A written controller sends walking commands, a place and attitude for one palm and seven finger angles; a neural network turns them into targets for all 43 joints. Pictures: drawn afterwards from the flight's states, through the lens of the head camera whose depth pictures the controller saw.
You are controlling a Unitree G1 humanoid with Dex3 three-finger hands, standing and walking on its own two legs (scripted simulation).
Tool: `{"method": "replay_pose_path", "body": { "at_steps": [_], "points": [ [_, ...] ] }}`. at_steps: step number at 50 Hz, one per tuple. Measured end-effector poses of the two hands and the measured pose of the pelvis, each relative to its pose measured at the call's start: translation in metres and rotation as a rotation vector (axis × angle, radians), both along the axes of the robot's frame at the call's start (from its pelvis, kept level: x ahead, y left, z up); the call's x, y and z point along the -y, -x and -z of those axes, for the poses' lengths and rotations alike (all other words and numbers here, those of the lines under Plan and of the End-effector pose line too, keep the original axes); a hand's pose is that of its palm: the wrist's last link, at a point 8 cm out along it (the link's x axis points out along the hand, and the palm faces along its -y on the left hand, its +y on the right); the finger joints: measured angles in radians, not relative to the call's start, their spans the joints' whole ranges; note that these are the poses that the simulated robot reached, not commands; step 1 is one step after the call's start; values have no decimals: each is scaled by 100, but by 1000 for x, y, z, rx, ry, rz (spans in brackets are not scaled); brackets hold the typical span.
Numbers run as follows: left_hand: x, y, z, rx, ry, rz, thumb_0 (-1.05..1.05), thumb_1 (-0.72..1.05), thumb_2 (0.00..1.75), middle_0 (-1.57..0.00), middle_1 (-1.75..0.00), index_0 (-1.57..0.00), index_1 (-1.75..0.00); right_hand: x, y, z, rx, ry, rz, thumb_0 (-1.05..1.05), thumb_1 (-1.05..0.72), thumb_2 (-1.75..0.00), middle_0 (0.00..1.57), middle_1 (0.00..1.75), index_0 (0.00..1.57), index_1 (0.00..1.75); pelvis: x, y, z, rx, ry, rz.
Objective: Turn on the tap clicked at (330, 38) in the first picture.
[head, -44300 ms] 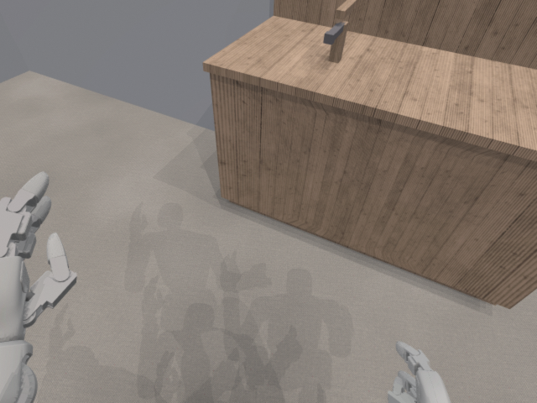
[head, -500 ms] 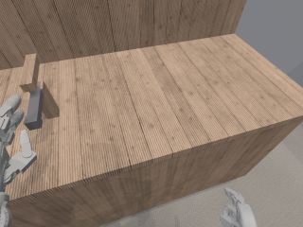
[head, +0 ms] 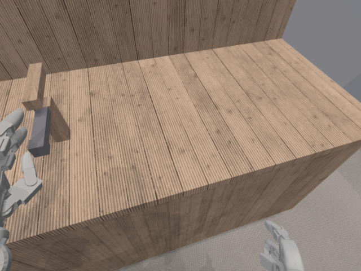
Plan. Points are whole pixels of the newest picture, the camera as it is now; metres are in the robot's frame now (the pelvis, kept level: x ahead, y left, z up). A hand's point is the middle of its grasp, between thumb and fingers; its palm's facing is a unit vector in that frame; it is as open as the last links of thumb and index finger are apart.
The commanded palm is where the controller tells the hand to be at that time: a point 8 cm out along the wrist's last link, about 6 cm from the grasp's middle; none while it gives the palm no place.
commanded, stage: come to a stop and stand still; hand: left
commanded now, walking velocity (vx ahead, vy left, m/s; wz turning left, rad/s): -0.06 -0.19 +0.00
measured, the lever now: (39, 147) +0.32 +0.31 +0.11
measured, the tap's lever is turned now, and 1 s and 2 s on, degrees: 0 0 0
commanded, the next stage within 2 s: look again from close up in 1.32 s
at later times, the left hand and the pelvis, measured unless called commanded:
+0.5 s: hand (27, 203) +0.19 +0.25 +0.15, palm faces +0.27 -0.88 -0.40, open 7.5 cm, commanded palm +0.14 +0.30 +0.18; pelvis -0.03 +0.02 +0.00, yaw -2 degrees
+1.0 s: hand out of the picture +0.20 +0.33 +0.17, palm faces +0.39 -0.86 -0.33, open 7.5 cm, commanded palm +0.14 +0.36 +0.18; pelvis -0.02 +0.08 +0.00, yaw -1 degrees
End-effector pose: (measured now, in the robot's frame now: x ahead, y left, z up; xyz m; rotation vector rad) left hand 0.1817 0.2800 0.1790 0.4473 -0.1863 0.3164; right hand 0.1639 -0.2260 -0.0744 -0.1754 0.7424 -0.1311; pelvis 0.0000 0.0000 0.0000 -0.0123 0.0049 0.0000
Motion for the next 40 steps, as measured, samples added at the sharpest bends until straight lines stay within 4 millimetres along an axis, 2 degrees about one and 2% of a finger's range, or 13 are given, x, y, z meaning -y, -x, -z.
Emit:
{"method": "replay_pose_path", "body": {
  "at_steps": [7,10,13,15,20,23,29,32,40],
  "points": [
    [0,1,0,-20,-13,-1,2,89,90,-21,-30,-21,-30,1,-4,0,12,-10,3,1,-90,-90,20,30,20,30,1,-1,0,0,0,-1],
    [-23,-10,-21,56,-167,-1,2,88,90,-22,-30,-21,-30,2,3,1,-1,24,-45,1,-90,-90,20,30,20,30,7,5,0,-4,-8,-7],
    [-44,-15,-24,107,-146,-69,2,88,90,-22,-30,-21,-30,7,11,0,11,28,-57,1,-90,-90,20,30,20,30,5,12,1,-4,-15,16],
    [-38,-13,-15,93,-100,-64,2,89,90,-21,-30,-20,-30,11,16,1,37,24,-44,1,-90,-90,20,30,21,30,-1,17,3,1,-20,27],
    [6,6,16,-7,-1,88,2,89,90,-21,-30,-20,-30,10,32,5,64,19,13,1,-90,-90,20,30,20,30,-16,23,6,23,-15,28],
    [2,19,19,-14,0,117,2,88,90,-22,-30,-21,-30,-1,44,1,35,32,31,2,-90,-90,20,30,20,30,-20,27,4,22,-13,31],
    [-50,31,2,127,-20,-4,2,88,90,-22,-30,-21,-30,-31,55,-5,11,67,-13,2,-90,-90,20,30,20,30,-37,32,2,28,0,25],
    [-68,33,-3,174,4,-48,2,88,90,-22,-30,-21,-30,-48,53,-9,30,59,-39,2,-90,-90,20,30,20,30,-49,34,-1,37,-1,29],
    [-73,28,9,136,47,10,2,89,90,-21,-30,-20,-30,-88,38,-17,102,12,-74,2,-90,-90,20,30,21,30,-74,32,-2,49,0,28]
  ]
}}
